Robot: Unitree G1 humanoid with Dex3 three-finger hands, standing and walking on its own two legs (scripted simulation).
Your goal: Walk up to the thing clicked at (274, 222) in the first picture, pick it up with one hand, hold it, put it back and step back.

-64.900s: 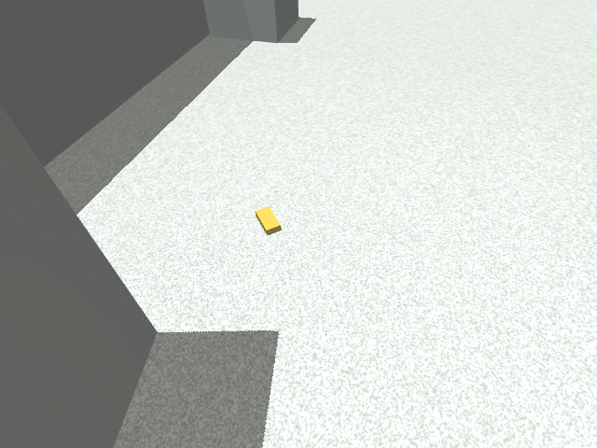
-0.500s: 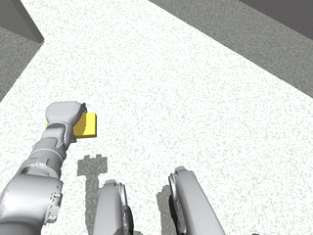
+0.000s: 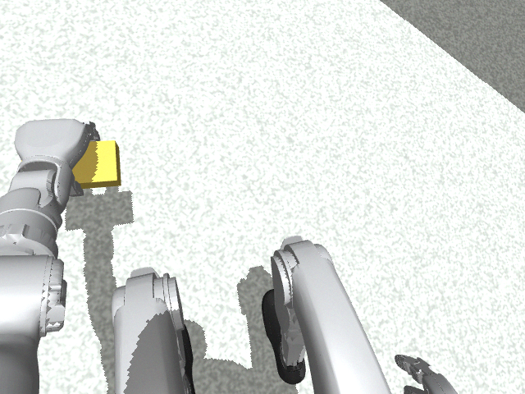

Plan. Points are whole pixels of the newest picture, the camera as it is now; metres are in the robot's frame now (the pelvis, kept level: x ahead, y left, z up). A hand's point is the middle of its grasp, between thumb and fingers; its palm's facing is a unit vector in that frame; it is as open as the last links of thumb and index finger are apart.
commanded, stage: crouch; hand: left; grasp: from above
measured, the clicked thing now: (73, 166) +0.50 +0.24 -0.20
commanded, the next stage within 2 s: lower in 0.74 s
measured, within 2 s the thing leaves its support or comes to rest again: neither
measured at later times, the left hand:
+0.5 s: hand (82, 163) +0.52 +0.23 -0.23, palm faces -0.48 +0.01 -0.88, open 9.7 cm
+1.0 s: hand (88, 164) +0.53 +0.23 -0.27, palm faces -0.49 +0.01 -0.87, open 9.7 cm
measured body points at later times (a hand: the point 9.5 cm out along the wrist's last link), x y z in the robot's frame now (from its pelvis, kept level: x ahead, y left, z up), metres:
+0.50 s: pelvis -0.01 +0.00 -0.06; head +0.26 +0.06 +0.30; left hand +0.54 +0.23 -0.18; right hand -0.01 -0.27 -0.14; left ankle +0.07 +0.12 -0.37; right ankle +0.09 -0.12 -0.37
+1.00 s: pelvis -0.01 +0.00 -0.08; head +0.27 +0.06 +0.27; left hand +0.55 +0.23 -0.22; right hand -0.01 -0.26 -0.16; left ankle +0.07 +0.12 -0.37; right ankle +0.09 -0.12 -0.37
